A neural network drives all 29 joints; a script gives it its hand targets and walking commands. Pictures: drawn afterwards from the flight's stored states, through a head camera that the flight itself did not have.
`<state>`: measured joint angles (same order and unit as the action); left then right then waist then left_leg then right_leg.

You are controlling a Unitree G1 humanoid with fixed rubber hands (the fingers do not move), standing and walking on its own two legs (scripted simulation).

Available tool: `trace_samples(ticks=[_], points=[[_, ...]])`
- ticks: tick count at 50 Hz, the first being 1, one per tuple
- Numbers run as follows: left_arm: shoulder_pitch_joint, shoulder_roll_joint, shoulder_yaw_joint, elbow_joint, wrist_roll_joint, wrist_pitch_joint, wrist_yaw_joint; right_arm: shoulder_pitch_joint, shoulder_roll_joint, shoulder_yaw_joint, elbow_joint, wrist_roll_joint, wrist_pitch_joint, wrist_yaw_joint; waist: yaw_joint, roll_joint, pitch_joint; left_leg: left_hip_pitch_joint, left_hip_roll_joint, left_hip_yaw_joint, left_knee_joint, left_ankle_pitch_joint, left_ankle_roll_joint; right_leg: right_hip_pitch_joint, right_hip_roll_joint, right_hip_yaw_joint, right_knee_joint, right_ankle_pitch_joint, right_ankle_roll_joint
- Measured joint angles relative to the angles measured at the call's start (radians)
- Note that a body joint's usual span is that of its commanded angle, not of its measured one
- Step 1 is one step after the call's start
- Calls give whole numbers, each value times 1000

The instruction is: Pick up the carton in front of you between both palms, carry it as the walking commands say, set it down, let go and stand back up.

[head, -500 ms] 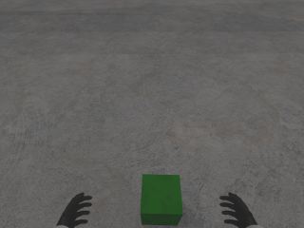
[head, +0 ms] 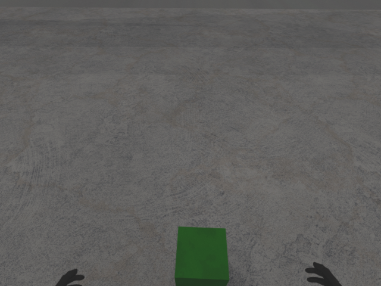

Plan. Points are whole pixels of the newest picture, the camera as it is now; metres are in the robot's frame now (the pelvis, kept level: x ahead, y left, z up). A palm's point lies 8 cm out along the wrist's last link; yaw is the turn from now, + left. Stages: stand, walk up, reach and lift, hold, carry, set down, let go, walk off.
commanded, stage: stand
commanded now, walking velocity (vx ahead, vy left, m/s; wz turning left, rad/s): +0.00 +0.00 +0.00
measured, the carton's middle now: (200, 260) +0.38 -0.04 -0.65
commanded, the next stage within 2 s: none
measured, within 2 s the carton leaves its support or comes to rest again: neither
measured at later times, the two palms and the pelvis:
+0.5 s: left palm out of the picture +0.10 +0.30 -0.09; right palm out of the picture +0.11 -0.29 -0.09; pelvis -0.01 +0.00 +0.00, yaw +0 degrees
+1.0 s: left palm out of the picture +0.07 +0.31 -0.10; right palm out of the picture +0.08 -0.30 -0.09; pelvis -0.02 +0.00 +0.01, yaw +0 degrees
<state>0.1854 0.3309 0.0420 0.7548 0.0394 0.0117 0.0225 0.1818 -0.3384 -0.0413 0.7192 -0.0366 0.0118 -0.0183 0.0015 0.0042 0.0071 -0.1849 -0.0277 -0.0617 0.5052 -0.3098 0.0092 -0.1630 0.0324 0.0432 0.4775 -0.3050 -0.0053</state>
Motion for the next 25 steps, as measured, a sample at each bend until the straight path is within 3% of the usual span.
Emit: trace_samples(ticks=[25], points=[[-36, 20, -18, 140, -11, -13, -1, -15, -20, 25, 136, 10, -19, -8, 2, -4, 8, 51, -3, 1, -70, 42, 4, 50, -7, 2, -66, 40, 3]])
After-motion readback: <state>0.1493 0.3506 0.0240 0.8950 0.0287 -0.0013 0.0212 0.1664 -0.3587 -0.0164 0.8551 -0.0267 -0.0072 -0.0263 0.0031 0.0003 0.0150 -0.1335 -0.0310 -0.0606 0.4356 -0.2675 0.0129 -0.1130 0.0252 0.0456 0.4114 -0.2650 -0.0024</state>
